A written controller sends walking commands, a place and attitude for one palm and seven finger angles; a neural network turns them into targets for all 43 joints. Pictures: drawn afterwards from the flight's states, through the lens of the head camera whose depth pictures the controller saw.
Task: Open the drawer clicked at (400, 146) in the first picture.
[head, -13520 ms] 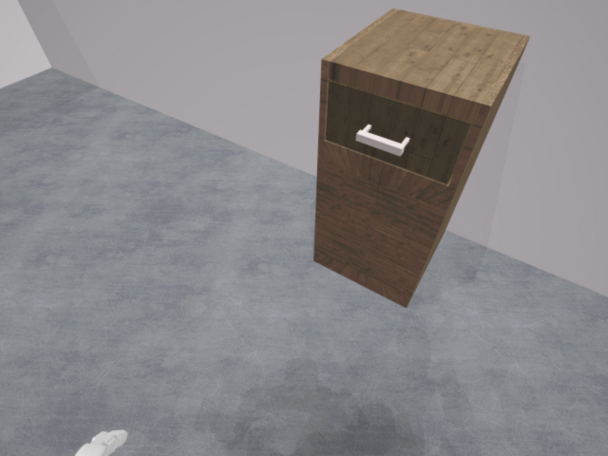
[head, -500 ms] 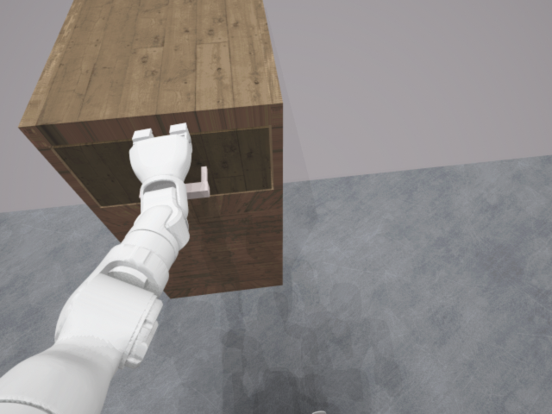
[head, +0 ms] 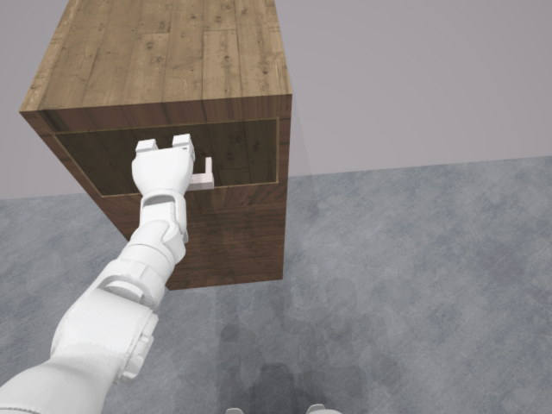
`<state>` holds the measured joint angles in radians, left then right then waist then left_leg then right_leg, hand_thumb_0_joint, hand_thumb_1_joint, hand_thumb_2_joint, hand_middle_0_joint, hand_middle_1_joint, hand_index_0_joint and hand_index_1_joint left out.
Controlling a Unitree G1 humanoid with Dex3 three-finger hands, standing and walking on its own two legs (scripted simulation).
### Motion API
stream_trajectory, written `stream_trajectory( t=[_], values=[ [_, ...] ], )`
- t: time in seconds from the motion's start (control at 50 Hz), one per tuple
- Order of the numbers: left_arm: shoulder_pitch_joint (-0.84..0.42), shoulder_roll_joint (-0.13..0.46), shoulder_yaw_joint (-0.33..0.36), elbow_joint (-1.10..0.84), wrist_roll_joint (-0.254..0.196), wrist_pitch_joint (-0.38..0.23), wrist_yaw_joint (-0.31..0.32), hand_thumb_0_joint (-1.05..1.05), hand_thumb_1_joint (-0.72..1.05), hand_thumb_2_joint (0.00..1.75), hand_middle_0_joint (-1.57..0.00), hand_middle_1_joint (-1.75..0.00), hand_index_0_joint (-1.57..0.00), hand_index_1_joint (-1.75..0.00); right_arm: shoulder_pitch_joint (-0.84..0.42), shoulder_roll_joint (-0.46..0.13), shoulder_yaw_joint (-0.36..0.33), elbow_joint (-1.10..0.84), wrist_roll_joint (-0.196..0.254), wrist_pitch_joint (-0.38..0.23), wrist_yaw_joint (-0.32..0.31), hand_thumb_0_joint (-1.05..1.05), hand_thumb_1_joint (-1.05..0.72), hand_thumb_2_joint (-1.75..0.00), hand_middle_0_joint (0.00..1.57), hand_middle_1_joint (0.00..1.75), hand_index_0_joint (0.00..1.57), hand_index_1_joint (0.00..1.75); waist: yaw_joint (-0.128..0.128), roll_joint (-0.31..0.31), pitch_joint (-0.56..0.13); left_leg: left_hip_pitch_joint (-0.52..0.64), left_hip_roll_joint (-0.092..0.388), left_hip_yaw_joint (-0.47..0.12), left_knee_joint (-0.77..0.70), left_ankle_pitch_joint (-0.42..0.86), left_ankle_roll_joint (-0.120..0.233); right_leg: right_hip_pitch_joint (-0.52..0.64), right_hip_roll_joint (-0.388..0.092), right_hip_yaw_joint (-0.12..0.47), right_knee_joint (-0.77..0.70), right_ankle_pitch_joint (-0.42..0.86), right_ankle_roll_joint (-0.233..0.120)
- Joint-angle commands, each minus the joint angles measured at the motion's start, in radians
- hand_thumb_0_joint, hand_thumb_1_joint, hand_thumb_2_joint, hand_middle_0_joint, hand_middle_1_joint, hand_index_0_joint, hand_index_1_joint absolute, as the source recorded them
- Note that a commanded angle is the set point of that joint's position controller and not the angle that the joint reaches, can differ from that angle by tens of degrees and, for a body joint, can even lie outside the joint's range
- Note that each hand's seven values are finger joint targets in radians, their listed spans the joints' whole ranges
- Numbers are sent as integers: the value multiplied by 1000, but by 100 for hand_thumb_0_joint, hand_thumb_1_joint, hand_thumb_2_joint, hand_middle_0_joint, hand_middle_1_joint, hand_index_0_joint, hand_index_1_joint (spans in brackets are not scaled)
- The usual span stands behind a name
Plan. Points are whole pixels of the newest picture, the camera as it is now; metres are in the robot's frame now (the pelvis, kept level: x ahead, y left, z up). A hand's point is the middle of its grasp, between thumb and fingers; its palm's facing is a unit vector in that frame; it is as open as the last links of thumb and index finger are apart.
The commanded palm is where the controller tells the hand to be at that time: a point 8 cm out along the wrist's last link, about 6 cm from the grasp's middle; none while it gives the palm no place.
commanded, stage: lower the fingers behind the handle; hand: left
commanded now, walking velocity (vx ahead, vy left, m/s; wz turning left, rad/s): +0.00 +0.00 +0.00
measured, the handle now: (179, 174) +0.53 +0.15 -0.03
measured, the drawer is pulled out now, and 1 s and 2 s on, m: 0.00 0.00 0.00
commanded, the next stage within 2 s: close the thumb around the handle in 1.24 s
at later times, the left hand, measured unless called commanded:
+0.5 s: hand (180, 200) +0.47 +0.15 -0.03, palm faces -0.06 -0.02 -1.00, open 13.8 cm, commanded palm +0.45 +0.13 +0.02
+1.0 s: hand (187, 205) +0.48 +0.14 -0.05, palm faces -0.02 -0.04 -1.00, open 13.8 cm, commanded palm +0.45 +0.13 +0.00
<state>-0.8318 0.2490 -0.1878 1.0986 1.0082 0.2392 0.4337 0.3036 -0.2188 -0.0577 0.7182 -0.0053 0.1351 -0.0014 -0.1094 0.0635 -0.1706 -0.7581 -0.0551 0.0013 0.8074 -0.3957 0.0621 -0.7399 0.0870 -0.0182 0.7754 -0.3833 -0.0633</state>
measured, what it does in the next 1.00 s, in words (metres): stands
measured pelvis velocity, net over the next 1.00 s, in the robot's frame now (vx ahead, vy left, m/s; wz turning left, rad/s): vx -0.01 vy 0.01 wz -0.02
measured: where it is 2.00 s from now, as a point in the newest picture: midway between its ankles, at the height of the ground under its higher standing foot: outside the picture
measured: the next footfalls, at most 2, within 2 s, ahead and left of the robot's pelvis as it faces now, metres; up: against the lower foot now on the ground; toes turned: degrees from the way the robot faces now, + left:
none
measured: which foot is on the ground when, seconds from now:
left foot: down 0.00-1.00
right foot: down 0.00-1.00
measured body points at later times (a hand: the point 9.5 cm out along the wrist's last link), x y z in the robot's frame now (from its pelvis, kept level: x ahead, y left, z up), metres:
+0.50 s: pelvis -0.01 +0.01 -0.02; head +0.10 +0.00 +0.42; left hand +0.47 +0.14 +0.02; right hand +0.00 -0.25 -0.15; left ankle -0.02 +0.08 -0.70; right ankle -0.02 -0.08 -0.70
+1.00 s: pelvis -0.01 +0.01 -0.03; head +0.11 +0.01 +0.40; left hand +0.47 +0.14 +0.00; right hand +0.00 -0.25 -0.17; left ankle -0.02 +0.08 -0.70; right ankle -0.02 -0.08 -0.70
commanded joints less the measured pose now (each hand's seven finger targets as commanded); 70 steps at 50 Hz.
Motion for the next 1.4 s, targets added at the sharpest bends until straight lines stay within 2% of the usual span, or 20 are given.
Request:
stream_trajectory(
  t=[0.0, 0.1, 0.16, 0.18, 0.24, 0.28, 0.38, 0.46, 0.58, 0.62, 0.66, 0.76, 0.82, 0.92, 0.96, 1.02, 1.14, 1.18, 1.32, 1.38],
  values=[
    [-423, 98, 2, -154, 23, -86, -29, 0, -50, 30, -30, -120, -30, -120, 128, -155, -48, -56, -2, -20, -24, 0, -90, -90, 20, 30, 20, 30, -69, -64, -383, 297, 30, -26, -22, 431, -5, 160, -28, 38, -72, 428, 32],
    [-336, 192, 97, -127, 76, -154, 31, 0, -50, 30, -30, -120, -30, -120, 118, -141, -31, -85, -9, -34, -24, 0, -90, -90, 20, 30, 20, 30, -13, -40, -341, 154, 21, -15, 0, 367, -9, 147, -32, 48, -25, 398, 18],
    [-359, 188, 112, -127, 101, -136, 102, 0, -50, 30, -30, -120, -30, -120, 111, -135, -33, -92, -16, -45, -14, 0, -90, -90, 20, 30, 20, 30, -9, -40, -360, 120, 23, -17, 22, 366, -14, 115, -27, 36, 6, 370, 12],
    [-379, 164, 89, -125, 104, -121, 123, 0, -50, 30, -30, -120, -30, -120, 113, -138, -33, -96, -19, -49, -10, 0, -90, -90, 20, 30, 20, 30, -26, -33, -363, 121, 27, -14, 29, 358, -13, 93, -24, 34, 10, 362, 15],
    [-442, 231, 141, -168, 99, -80, 167, 0, -50, 30, -30, -120, -30, -120, 115, -143, -39, -96, -25, -51, -6, 0, -90, -90, 20, 30, 20, 30, -26, -23, -477, 135, 24, -6, 50, 369, -13, 137, -27, 45, 23, 390, 22],
    [-516, 196, 103, -200, 95, -67, 167, 0, -50, 30, -30, -120, -30, -120, 127, -143, -46, -83, -25, -53, -4, 0, -90, -90, 20, 30, 20, 30, -54, -9, -537, 186, 31, -19, 63, 401, -15, 119, -26, 39, 34, 403, 25],
    [-479, 146, 59, -87, 70, 5, 131, 0, -50, 30, -30, -120, -30, -120, 141, -152, -43, -56, -15, -42, 1, 0, -90, -90, 20, 30, 20, 30, -68, -13, -482, 195, 35, -23, 54, 399, -18, 84, -19, 24, 17, 376, 27],
    [-481, 87, 11, -106, 27, -38, 58, 0, -50, 30, -30, -120, -30, -120, 152, -152, -45, -58, -14, -47, -5, 0, -90, -90, 20, 30, 20, 30, -86, -20, -469, 214, 39, -33, 56, 393, -11, 68, -20, 28, 9, 371, 29],
    [-393, 155, 76, -112, 73, -162, 61, 0, -50, 30, -30, -120, -30, -120, 169, -151, -40, -54, -23, -66, -12, 0, -90, -90, 20, 30, 20, 30, -53, 1, -423, 152, 41, -44, 91, 383, -13, -5, -19, 29, 55, 339, 19],
    [-404, 83, 17, -104, 89, -166, 82, 0, -50, 30, -30, -120, -30, -120, 164, -146, -42, -52, -26, -74, -4, 0, -90, -90, 20, 30, 20, 30, -72, 5, -386, 124, 43, -48, 105, 348, -16, -59, -18, 23, 62, 297, 18],
    [-425, 98, 37, -108, 99, -166, 111, 0, -50, 30, -30, -120, -30, -120, 168, -149, -49, -44, -28, -79, 5, 0, -90, -90, 20, 30, 20, 30, -76, -6, -394, 124, 48, -57, 118, 359, -19, -84, -16, 19, 77, 284, 16],
    [-486, 121, 68, -144, 80, -130, 161, 0, -50, 30, -30, -120, -30, -120, 175, -153, -57, -35, -38, -71, 19, 0, -90, -90, 20, 30, 20, 30, -78, 30, -524, 183, 52, -68, 152, 430, -31, -91, -13, 10, 114, 317, 17],
    [-476, 110, 55, -72, 80, -72, 173, 0, -50, 30, -30, -120, -30, -120, 172, -158, -50, -27, -35, -59, 21, 0, -90, -90, 20, 30, 20, 30, -89, 3, -482, 145, 51, -66, 150, 399, -31, -102, -12, 5, 111, 298, 21],
    [-510, 119, 53, -91, 57, -33, 145, 0, -50, 30, -30, -120, -30, -120, 165, -159, -45, -38, -31, -48, 18, 0, -90, -90, 20, 30, 20, 30, -86, 29, -520, 185, 52, -62, 135, 400, -27, -67, -11, 6, 96, 305, 22],
    [-484, 153, 74, -87, 60, -36, 126, 0, -50, 30, -30, -120, -30, -120, 162, -161, -39, -47, -29, -46, 10, 0, -90, -90, 20, 30, 20, 30, -77, 17, -528, 171, 48, -59, 133, 409, -24, -35, -13, 12, 97, 334, 22],
    [-447, 105, 39, -78, 60, -56, 105, 0, -50, 30, -30, -120, -30, -120, 163, -153, -38, -53, -26, -50, 6, 0, -90, -90, 20, 30, 20, 30, -81, 1, -476, 162, 51, -58, 125, 386, -21, -50, -12, 9, 86, 317, 24],
    [-414, 132, 59, -95, 68, -108, 101, 0, -50, 30, -30, -120, -30, -120, 166, -152, -35, -64, -25, -63, 1, 0, -90, -90, 20, 30, 20, 30, -69, -8, -446, 116, 47, -50, 125, 352, -17, -37, -16, 19, 89, 312, 22],
    [-429, 76, 18, -100, 67, -117, 106, 0, -50, 30, -30, -120, -30, -120, 169, -148, -39, -61, -27, -67, 7, 0, -90, -90, 20, 30, 20, 30, -82, -4, -446, 125, 49, -56, 133, 356, -18, -65, -15, 16, 92, 302, 22],
    [-475, 117, 46, -91, 71, -88, 137, 0, -50, 30, -30, -120, -30, -120, 176, -157, -44, -42, -28, -62, 13, 0, -90, -90, 20, 30, 20, 30, -89, 14, -472, 137, 50, -61, 141, 360, -24, -85, -14, 12, 99, 287, 20],
    [-506, 105, 33, -91, 66, -70, 140, 0, -33, 37, -31, -122, -31, -122, 178, -157, -43, -38, -29, -60, 15, 0, -90, -90, 20, 30, 20, 30, -96, 23, -477, 143, 49, -61, 137, 362, -23, -80, -14, 11, 96, 291, 21]
  ],
)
